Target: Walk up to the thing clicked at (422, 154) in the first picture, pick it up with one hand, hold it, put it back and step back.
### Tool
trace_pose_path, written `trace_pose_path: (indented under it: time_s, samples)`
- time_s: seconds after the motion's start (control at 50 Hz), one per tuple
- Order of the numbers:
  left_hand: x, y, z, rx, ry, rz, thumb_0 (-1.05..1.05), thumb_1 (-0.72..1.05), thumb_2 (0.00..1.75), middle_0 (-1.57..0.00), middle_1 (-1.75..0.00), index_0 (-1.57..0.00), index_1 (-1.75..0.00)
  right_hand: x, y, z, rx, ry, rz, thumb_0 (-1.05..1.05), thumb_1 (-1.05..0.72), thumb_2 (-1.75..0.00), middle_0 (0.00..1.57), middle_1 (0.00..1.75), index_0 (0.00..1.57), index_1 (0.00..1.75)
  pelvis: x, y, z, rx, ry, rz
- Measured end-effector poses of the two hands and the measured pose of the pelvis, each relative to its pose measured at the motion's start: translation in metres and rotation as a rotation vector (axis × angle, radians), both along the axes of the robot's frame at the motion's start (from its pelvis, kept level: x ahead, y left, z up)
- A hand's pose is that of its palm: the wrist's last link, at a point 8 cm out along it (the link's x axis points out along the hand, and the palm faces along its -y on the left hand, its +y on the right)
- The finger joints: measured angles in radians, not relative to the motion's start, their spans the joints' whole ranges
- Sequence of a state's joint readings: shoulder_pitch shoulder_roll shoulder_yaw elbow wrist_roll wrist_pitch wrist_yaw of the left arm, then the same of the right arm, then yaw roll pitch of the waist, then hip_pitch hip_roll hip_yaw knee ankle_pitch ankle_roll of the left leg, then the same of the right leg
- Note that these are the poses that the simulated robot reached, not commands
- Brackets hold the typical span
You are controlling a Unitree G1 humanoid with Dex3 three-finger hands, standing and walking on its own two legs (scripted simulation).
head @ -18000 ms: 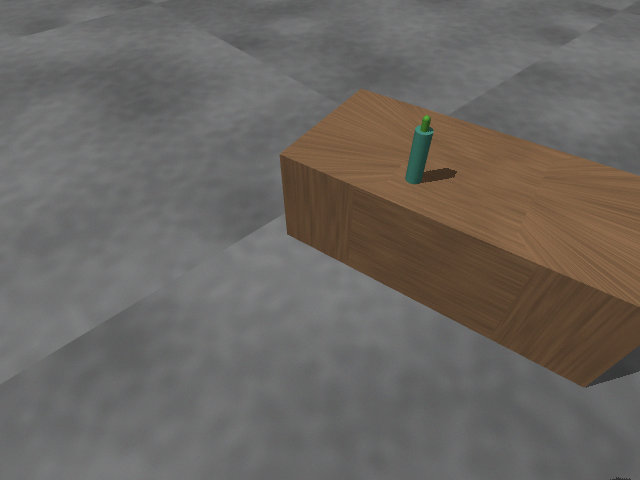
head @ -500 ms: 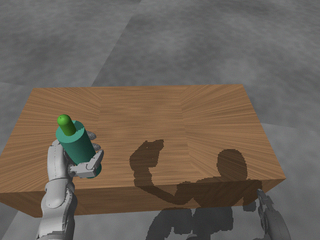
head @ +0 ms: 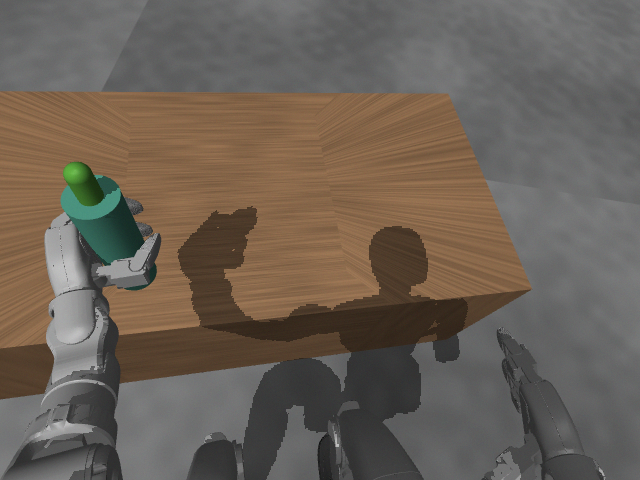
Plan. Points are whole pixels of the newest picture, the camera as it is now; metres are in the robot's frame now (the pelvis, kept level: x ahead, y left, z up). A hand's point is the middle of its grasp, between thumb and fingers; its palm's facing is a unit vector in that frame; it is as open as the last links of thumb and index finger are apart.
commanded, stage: crouch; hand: left
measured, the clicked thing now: (111, 231) +0.43 +0.19 +0.02
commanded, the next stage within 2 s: lower in 0.84 s
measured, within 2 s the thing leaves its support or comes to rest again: rests again in 1.78 s
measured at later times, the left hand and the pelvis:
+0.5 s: hand (138, 234) +0.48 +0.18 -0.07, palm faces +0.18 -0.98 -0.01, open 7.2 cm; pelvis -0.01 +0.00 -0.05, yaw -1 degrees
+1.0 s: hand (141, 227) +0.51 +0.18 -0.10, palm faces +0.19 -0.98 -0.01, open 7.2 cm; pelvis -0.01 +0.00 -0.06, yaw -1 degrees
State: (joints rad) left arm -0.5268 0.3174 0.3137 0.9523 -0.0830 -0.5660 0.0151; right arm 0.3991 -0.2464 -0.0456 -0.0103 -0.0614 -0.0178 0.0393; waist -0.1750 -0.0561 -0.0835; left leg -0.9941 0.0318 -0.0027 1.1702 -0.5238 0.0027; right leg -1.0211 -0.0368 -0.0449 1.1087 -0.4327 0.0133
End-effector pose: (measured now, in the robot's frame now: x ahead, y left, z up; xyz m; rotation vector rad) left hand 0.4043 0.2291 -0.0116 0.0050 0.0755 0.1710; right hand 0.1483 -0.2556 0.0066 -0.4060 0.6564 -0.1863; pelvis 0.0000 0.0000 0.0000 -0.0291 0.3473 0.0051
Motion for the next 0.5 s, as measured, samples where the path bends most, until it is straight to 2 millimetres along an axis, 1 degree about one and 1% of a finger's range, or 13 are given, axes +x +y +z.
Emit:
trace_pose_path:
  time_s: [0.12, 0.32, 0.5]
  samples:
    - [0.016, 0.003, -0.017, -0.004, -0.003, 0.005, 0.00, -0.09, 1.14, -0.87, -1.04, -0.93, -1.06, 0.000, 0.003, -0.009, -0.016, 0.004, 0.003, -0.01, 0.53, -0.06, 0.05, 0.05, 0.06, 0.05, 0.000, 0.003, -0.014, -0.013, 0.048, 0.001]
    - [0.033, 0.005, -0.044, 0.007, 0.008, -0.005, 0.00, -0.09, 1.14, -0.87, -1.04, -0.93, -1.06, -0.001, 0.007, -0.025, -0.020, 0.013, 0.015, -0.01, 0.53, -0.06, 0.06, 0.05, 0.06, 0.05, -0.003, 0.005, -0.035, -0.025, 0.102, 0.001]
    - [0.045, 0.004, -0.058, -0.001, 0.005, 0.006, 0.00, -0.09, 1.13, -0.87, -1.04, -0.92, -1.06, -0.003, 0.002, -0.022, -0.061, -0.011, 0.010, -0.01, 0.52, -0.06, 0.06, 0.05, 0.06, 0.05, -0.007, 0.003, -0.047, -0.029, 0.127, -0.001]
